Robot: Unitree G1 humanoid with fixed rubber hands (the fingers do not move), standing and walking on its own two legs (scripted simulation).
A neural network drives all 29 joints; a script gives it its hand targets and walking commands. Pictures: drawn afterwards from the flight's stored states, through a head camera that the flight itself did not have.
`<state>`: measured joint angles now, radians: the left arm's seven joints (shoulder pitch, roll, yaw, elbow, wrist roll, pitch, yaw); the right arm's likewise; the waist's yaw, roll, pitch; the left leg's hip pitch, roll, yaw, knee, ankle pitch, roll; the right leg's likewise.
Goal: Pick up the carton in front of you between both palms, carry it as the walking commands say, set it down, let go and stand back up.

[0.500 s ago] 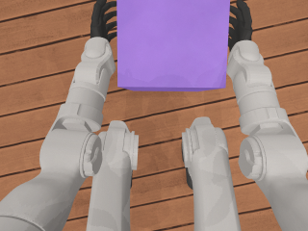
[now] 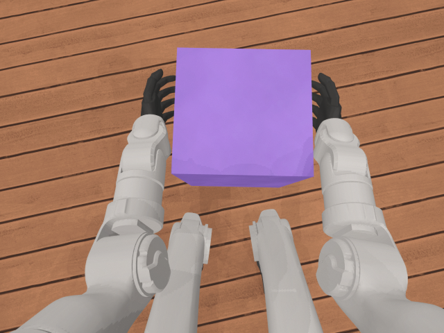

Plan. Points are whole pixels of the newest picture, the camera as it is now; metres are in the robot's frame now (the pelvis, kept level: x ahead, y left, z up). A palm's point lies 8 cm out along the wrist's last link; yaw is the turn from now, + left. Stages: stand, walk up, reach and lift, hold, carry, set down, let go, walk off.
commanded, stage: reach and lift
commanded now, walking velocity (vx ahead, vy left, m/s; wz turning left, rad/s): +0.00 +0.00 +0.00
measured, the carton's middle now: (238, 132) +0.46 -0.03 -0.13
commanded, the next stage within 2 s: none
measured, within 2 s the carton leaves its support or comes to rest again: neither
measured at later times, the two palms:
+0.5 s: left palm (104, 96) +0.43 +0.13 +0.11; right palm (375, 98) +0.42 -0.17 +0.10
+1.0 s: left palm out of the picture +0.39 +0.14 +0.26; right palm out of the picture +0.38 -0.16 +0.25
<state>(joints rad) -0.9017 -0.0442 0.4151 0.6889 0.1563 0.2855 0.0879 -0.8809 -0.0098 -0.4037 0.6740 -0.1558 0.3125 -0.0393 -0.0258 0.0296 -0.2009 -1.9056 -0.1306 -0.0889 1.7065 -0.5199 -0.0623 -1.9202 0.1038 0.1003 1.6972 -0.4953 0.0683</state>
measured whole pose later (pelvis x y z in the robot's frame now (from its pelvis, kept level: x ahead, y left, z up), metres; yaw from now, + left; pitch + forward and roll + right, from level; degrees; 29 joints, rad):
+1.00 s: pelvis +0.10 +0.00 +0.25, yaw -1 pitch +5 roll +0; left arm -0.23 -0.14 0.24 0.42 0.18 0.45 0.05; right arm -0.22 0.14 -0.24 0.42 -0.18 0.47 -0.04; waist 0.00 0.01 -0.13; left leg -0.35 -0.06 -0.15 0.57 -0.29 -0.01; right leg -0.37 0.06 0.15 0.56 -0.27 0.02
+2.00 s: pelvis +0.10 +0.00 +0.27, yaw -1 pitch -4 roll +0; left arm -0.25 -0.15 0.23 0.29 0.26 0.67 -0.01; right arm -0.24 0.15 -0.22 0.28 -0.26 0.69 0.00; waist 0.00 0.00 -0.01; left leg -0.08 -0.04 -0.15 0.38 -0.22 -0.01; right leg -0.10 0.04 0.14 0.37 -0.20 0.01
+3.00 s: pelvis +0.09 +0.00 +0.26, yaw +0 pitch -5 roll +0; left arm -0.26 -0.15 0.22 0.21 0.27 0.76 -0.01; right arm -0.26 0.15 -0.21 0.21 -0.26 0.77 0.00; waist 0.00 0.00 -0.03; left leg -0.11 -0.03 -0.12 0.43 -0.24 -0.01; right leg -0.13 0.04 0.11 0.42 -0.23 0.01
